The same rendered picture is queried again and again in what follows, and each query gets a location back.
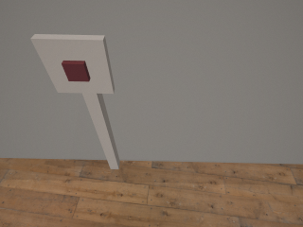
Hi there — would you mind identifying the panel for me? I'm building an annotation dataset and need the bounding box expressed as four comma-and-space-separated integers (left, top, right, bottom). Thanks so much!
30, 34, 120, 169

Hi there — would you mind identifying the button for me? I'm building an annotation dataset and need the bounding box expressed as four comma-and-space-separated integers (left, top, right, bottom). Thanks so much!
62, 61, 90, 82

